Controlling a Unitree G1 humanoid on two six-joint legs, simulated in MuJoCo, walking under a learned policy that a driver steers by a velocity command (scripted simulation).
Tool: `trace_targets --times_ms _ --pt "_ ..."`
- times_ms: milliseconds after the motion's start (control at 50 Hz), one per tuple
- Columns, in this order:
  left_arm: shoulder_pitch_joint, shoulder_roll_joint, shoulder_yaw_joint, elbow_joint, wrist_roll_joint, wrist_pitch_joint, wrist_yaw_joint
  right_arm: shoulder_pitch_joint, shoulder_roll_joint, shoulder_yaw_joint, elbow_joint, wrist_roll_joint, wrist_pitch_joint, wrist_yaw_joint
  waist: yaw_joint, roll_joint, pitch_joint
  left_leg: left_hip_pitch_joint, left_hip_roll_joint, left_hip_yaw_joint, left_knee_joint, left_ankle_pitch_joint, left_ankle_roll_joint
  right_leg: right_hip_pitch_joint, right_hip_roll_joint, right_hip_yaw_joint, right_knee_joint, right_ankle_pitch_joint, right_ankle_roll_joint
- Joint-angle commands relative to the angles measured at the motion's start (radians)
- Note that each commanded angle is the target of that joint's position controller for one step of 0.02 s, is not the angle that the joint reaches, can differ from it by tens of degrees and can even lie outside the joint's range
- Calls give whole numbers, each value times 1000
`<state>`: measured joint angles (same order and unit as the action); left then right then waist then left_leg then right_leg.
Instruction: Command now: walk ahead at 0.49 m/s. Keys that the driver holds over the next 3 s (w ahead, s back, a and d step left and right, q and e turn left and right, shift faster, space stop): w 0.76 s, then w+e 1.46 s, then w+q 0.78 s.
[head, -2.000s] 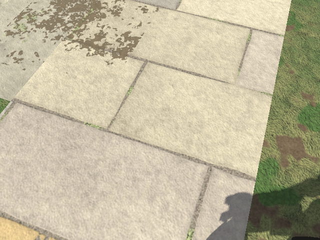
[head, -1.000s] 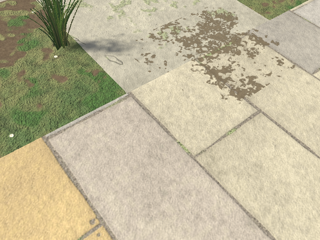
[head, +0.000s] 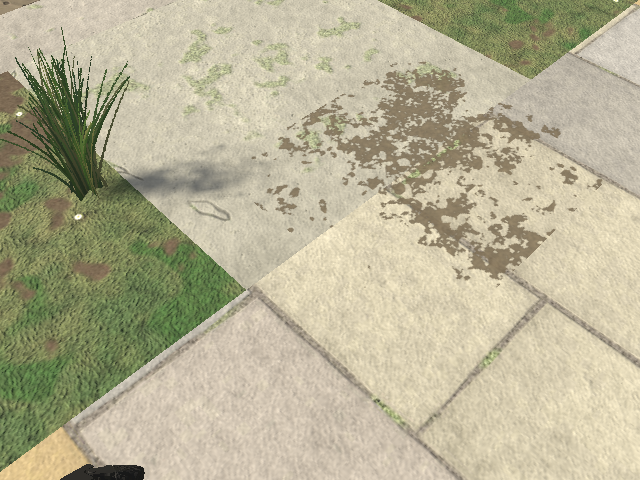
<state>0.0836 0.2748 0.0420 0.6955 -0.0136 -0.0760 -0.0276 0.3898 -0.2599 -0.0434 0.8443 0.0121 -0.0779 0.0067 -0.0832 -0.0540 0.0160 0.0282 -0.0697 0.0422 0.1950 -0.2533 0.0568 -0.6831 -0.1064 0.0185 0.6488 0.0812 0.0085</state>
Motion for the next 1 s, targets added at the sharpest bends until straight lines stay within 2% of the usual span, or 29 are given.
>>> trace_targets --times_ms 20,60,100,120,140,160,180,200,220,240,260,280,320,360,480,560,640,660,680,700,720,740,760,780,800,840,880,940,1000 --pt "-152 49 5 -111 -6 -24 -21 32 -178 -42 -27 7 1 -9 -7 96 89 -20 295 -126 -48 280 141 -12 28 -16 -92 22 -21" --pt "-163 62 9 -125 -5 -27 -33 39 -188 -46 -14 10 12 -12 8 107 81 51 321 -129 1 363 126 -6 42 -17 -127 -46 -49" --pt "-100 93 22 -115 -2 -27 -34 25 -210 -53 -12 7 21 -17 53 139 26 94 321 -120 98 619 104 108 85 -48 -138 -130 -81" --pt "0 121 38 -90 0 -26 -27 10 -219 -54 -13 4 27 -19 112 152 -44 93 299 -98 223 802 89 249 121 -79 -149 -144 -107" --pt "161 166 59 -46 2 -22 -15 0 -205 -47 -19 -1 32 -22 191 142 -152 7 252 -61 422 839 58 495 119 -79 -146 -107 -141" --pt "343 241 76 -15 12 -15 -1 19 -149 -24 -46 -28 30 -26 237 7 -316 -236 186 -29 758 478 25 834 -90 162 -95 -75 -202" --pt "350 274 78 3 16 -19 -13 172 -22 10 -46 -12 7 -11 139 -254 -448 -610 -7 -114 1066 -304 -26 1122 -292 682 -245 -350 -361" --pt "335 172 55 -6 5 -18 -10 72 -145 -14 -40 13 -13 -3 193 -135 -378 -721 44 -210 1152 -310 -16 1076 -262 705 -331 -472 -318" --pt "264 144 44 -9 4 -16 -5 -40 -183 -26 -77 34 -24 1 184 -78 -214 -772 92 -171 1144 -221 -8 933 -232 540 -352 -421 -279" --pt "202 136 40 -13 9 -16 -4 -93 -167 -21 -89 26 -29 -4 150 25 -131 -740 143 -140 1093 -130 -10 779 -197 433 -376 -300 -262" --pt "161 118 36 -16 17 -19 -6 -112 -157 -25 -91 9 -27 -6 119 42 -74 -703 173 -132 1034 -78 -17 663 -161 353 -402 -193 -257" --pt "143 102 31 -16 28 -25 -7 -84 -146 -26 -84 5 -17 -6 85 14 -71 -641 198 -141 1005 -41 -22 597 -137 304 -431 -144 -253" --pt "140 100 32 -1 18 -38 -9 -51 -111 -20 -71 3 4 -10 60 -3 -62 -602 210 -129 952 -20 -40 535 -117 237 -482 -97 -268" --pt "153 120 37 20 13 -44 -4 -98 -98 -17 -88 -5 17 -14 59 2 -20 -643 222 -119 876 26 -62 497 -112 180 -516 -56 -274" --pt "229 159 45 65 4 -25 17 -312 -67 -2 -140 -8 -2 1 130 11 33 -653 188 -72 491 347 -77 530 -56 45 -536 -47 -219" --pt "302 177 50 109 -4 -7 20 -425 -74 0 -179 3 -13 22 171 5 56 -665 159 -61 368 346 -60 644 -104 56 -497 -60 -215" --pt "295 197 59 130 -9 16 32 -404 -111 -12 -188 3 -22 41 127 -23 27 -603 128 -53 305 199 -7 762 -155 75 -391 103 -183" --pt "272 204 60 128 -9 22 34 -331 -132 -24 -169 1 -23 39 80 -32 -17 -490 98 -24 283 182 13 760 -137 55 -305 255 -167" --pt "265 184 51 126 -5 27 37 -184 -175 -48 -122 -1 -23 31 10 -15 -112 -280 75 -3 270 200 44 712 -85 14 -131 345 -140" --pt "274 136 28 101 16 26 40 -2 -247 -71 -86 -11 -19 20 -55 76 -265 28 232 -172 314 238 107 522 -28 -30 164 126 -102" --pt "400 16 -7 81 15 3 29 49 -327 -88 -66 -14 -13 20 17 342 -376 367 451 -653 224 32 275 96 164 -30 511 -534 -31" --pt "343 110 11 96 -5 -18 24 50 -221 -61 -72 2 -13 22 -32 266 -375 368 449 -762 128 -108 269 -31 137 106 633 -668 -37" --pt "252 163 26 66 -30 -32 19 -21 -184 -47 -82 0 -14 19 -25 215 -223 250 417 -613 108 -88 221 -99 85 95 650 -591 -51" --pt "202 156 24 57 -30 -34 22 -90 -161 -41 -94 -7 -13 17 2 134 -146 115 385 -489 91 0 193 -74 34 70 612 -499 -51" --pt "176 148 28 55 -15 -30 25 -140 -129 -32 -97 -14 -14 18 27 108 -81 -4 351 -403 58 82 178 -41 4 64 552 -437 -44" --pt "222 121 30 70 -14 -2 24 -176 -104 -27 -93 -26 -27 19 75 147 -60 -126 316 -297 -5 154 164 64 -28 80 502 -369 -34" --pt "230 90 26 73 -16 21 28 -174 -119 -33 -72 -25 -42 17 90 135 -29 -184 314 -211 -52 212 169 67 -30 88 467 -331 -18" --pt "168 84 29 50 -10 29 32 -158 -141 -41 -45 -30 -46 4 80 110 9 -170 307 -109 -81 285 159 -10 -20 112 353 -190 1" --pt "100 68 25 30 -7 20 18 -163 -151 -40 -35 -26 -42 -5 58 108 25 -154 273 3 -92 318 122 15 -5 68 169 -22 -2"
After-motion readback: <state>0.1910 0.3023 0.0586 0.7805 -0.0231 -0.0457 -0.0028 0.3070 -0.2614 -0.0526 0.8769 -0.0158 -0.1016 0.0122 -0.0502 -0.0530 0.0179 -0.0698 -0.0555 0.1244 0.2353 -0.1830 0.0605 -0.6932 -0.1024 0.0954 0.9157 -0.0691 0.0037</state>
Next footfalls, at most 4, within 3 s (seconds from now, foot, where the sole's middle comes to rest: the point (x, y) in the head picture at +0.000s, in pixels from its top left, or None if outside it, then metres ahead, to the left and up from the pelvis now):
0.14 right None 0.29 -0.13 -0.78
0.70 left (250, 437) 0.58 0.11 -0.78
1.24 right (356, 319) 0.86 -0.15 -0.78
1.72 left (309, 218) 1.19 -0.06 -0.78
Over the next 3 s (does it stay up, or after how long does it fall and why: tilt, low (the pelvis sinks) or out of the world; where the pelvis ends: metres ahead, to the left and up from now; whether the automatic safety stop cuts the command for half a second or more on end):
stays up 1.52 -0.54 0.00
